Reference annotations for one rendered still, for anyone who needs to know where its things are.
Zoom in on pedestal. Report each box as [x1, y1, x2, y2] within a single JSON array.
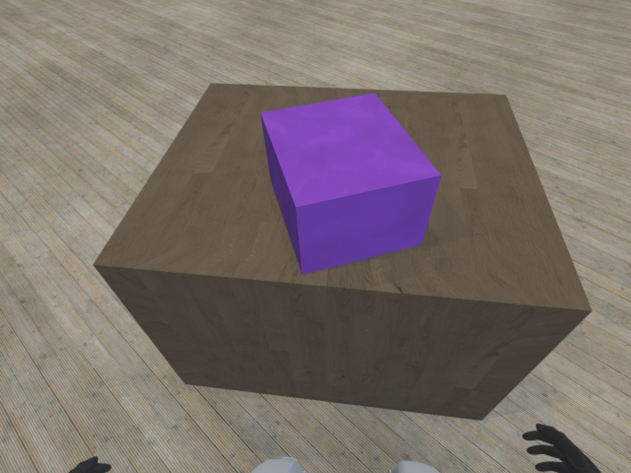
[[93, 83, 592, 421]]

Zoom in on right robot hand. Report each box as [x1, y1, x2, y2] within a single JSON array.
[[523, 424, 601, 473]]

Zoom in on carton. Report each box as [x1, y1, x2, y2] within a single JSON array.
[[260, 93, 441, 275]]

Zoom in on robot left shin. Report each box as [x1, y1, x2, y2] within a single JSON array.
[[282, 457, 300, 466]]

